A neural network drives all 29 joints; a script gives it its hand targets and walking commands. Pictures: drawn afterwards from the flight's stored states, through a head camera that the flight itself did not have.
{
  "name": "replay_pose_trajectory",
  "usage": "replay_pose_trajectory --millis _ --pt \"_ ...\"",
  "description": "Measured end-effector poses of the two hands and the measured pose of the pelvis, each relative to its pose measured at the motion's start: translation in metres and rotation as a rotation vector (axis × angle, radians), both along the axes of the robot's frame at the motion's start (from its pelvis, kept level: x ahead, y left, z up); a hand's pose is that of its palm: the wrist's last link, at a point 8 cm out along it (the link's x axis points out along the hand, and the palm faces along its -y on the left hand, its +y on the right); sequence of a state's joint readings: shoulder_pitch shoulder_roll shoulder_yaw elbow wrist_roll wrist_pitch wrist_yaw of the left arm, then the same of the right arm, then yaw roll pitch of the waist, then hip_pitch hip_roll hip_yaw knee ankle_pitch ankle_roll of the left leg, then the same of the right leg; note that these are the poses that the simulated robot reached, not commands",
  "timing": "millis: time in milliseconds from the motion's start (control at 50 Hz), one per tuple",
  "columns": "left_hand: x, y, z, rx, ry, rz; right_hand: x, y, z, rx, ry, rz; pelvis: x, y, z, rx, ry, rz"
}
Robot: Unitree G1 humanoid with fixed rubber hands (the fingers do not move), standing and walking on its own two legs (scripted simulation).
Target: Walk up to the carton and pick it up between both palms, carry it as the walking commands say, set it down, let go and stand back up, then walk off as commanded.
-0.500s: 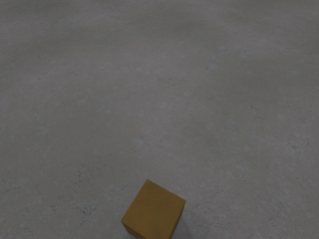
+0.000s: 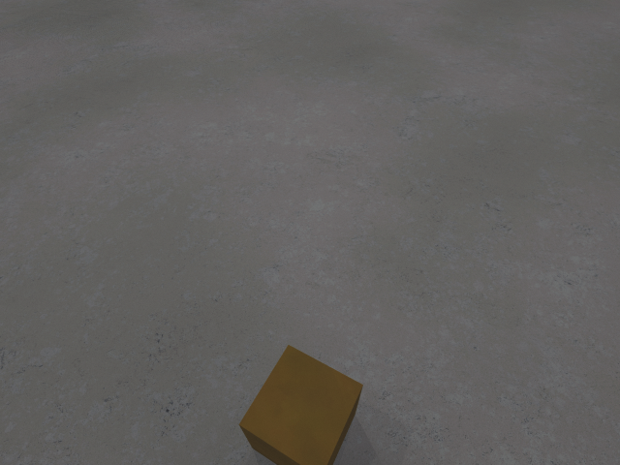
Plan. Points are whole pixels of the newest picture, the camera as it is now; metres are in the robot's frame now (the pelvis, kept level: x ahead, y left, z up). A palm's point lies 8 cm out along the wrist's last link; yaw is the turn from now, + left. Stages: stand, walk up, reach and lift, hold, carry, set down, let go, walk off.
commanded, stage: stand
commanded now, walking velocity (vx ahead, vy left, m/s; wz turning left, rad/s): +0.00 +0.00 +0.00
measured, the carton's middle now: (304, 418) +0.34 +0.04 -0.64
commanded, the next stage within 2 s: walk off in 0.32 s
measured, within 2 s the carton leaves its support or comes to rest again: neither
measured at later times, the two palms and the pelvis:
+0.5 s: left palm out of the picture -0.04 +0.23 -0.14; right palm out of the picture -0.07 -0.21 -0.14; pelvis -0.02 +0.01 +0.00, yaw +0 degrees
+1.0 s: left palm out of the picture +0.10 +0.13 -0.13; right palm out of the picture -0.11 -0.39 -0.14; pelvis -0.02 -0.12 -0.01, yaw -1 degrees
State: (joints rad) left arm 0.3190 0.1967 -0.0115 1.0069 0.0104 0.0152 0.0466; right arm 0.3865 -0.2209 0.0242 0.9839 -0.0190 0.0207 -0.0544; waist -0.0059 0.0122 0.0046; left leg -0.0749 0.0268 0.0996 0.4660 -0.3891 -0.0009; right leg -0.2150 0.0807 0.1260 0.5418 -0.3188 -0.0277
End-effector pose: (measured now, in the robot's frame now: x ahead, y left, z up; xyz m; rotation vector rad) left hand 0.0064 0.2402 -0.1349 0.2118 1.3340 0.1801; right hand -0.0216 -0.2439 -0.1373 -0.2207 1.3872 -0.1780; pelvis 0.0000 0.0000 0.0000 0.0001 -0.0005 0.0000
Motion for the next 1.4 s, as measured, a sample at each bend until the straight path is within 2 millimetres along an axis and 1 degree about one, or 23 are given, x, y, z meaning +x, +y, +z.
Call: replay_pose_trajectory --millis 240,500,560,600,640,660,700,760,820,900,940,960,1000,1020,1100,1140,1180,1220,1240,1280,1300,1340,1400 --pt "-0.029 -0.007 -0.005 -0.03 0.075 0.019 -0.026 0.019 -0.003 0.031 0.059 -0.019 -0.008 0.005 0.002 -0.002 -0.009 0.0" --pt "-0.047 -0.01 -0.008 -0.055 0.112 0.027 -0.047 0.037 -0.004 0.051 0.092 -0.036 -0.017 0.013 0.003 -0.003 -0.013 0.002" --pt "-0.051 -0.008 -0.01 -0.051 0.126 0.024 -0.047 0.037 -0.003 0.045 0.079 -0.044 -0.019 0.013 0.002 -0.001 -0.012 0.002" --pt "-0.052 -0.005 -0.012 -0.038 0.143 0.015 -0.047 0.032 -0.003 0.026 0.056 -0.056 -0.021 0.011 0.0 0.0 -0.009 -0.003" --pt "-0.048 -0.001 -0.011 -0.021 0.151 -0.006 -0.048 0.023 -0.001 0.002 0.039 -0.075 -0.022 0.006 0.0 -0.006 -0.005 -0.01" --pt "-0.042 0.0 -0.011 -0.013 0.145 -0.018 -0.051 0.018 0.001 -0.009 0.038 -0.085 -0.023 0.002 0.0 -0.01 -0.002 -0.013" --pt "-0.025 0.0 -0.008 -0.004 0.112 -0.036 -0.059 0.006 0.006 -0.031 0.053 -0.1 -0.023 -0.006 0.002 -0.017 0.003 -0.017" --pt "0.007 -0.009 -0.004 -0.001 0.038 -0.054 -0.07 -0.017 0.013 -0.061 0.089 -0.109 -0.023 -0.021 0.004 -0.026 0.013 -0.021" --pt "0.041 -0.028 0.001 -0.006 -0.033 -0.086 -0.082 -0.044 0.017 -0.088 0.124 -0.126 -0.024 -0.041 0.005 -0.029 0.02 -0.026" --pt "0.084 -0.067 0.008 -0.015 -0.114 -0.143 -0.097 -0.09 0.015 -0.106 0.172 -0.164 -0.021 -0.075 0.001 -0.025 0.028 -0.033" --pt "0.097 -0.087 0.008 -0.005 -0.145 -0.162 -0.101 -0.116 0.008 -0.107 0.193 -0.172 -0.018 -0.097 -0.007 -0.019 0.03 -0.029" --pt "0.1 -0.096 0.007 0.002 -0.156 -0.166 -0.1 -0.129 0.004 -0.105 0.201 -0.164 -0.017 -0.107 -0.01 -0.021 0.027 -0.028" --pt "0.094 -0.111 0.007 0.006 -0.16 -0.154 -0.09 -0.151 -0.001 -0.108 0.204 -0.149 -0.018 -0.122 -0.012 -0.015 0.03 -0.023" --pt "0.087 -0.118 0.008 0.009 -0.151 -0.143 -0.08 -0.159 -0.001 -0.109 0.19 -0.137 -0.02 -0.128 -0.01 -0.014 0.029 -0.018" --pt "0.049 -0.14 0.01 0.018 -0.098 -0.081 -0.023 -0.183 0.002 -0.107 0.063 -0.07 -0.022 -0.149 -0.002 -0.007 0.023 -0.008" --pt "0.033 -0.151 0.007 0.012 -0.079 -0.057 0.004 -0.191 0.005 -0.107 -0.002 -0.046 -0.022 -0.159 -0.001 -0.009 0.019 -0.004" --pt "0.021 -0.162 0.001 0.002 -0.066 -0.038 0.026 -0.195 0.008 -0.108 -0.059 -0.024 -0.023 -0.169 -0.002 -0.014 0.015 0.0" --pt "0.01 -0.173 -0.008 -0.016 -0.054 -0.022 0.041 -0.197 0.01 -0.111 -0.103 -0.008 -0.024 -0.178 -0.004 -0.026 0.01 0.007" --pt "0.006 -0.179 -0.014 -0.029 -0.049 -0.013 0.046 -0.198 0.011 -0.114 -0.119 -0.004 -0.024 -0.182 -0.006 -0.033 0.007 0.011" --pt "-0.002 -0.19 -0.028 -0.058 -0.038 0.001 0.045 -0.202 0.009 -0.125 -0.135 0.001 -0.023 -0.19 -0.014 -0.05 0.005 0.016" --pt "-0.005 -0.196 -0.032 -0.071 -0.025 -0.002 0.039 -0.205 0.01 -0.13 -0.128 -0.003 -0.024 -0.195 -0.014 -0.045 0.004 0.013" --pt "-0.006 -0.209 -0.029 -0.094 -0.007 -0.026 0.018 -0.215 0.016 -0.141 -0.093 -0.03 -0.024 -0.203 -0.009 -0.046 -0.002 0.002" --pt "0.007 -0.222 -0.018 -0.115 -0.037 -0.04 -0.018 -0.233 0.029 -0.151 -0.015 -0.066 -0.025 -0.217 0.002 -0.056 -0.006 -0.002"
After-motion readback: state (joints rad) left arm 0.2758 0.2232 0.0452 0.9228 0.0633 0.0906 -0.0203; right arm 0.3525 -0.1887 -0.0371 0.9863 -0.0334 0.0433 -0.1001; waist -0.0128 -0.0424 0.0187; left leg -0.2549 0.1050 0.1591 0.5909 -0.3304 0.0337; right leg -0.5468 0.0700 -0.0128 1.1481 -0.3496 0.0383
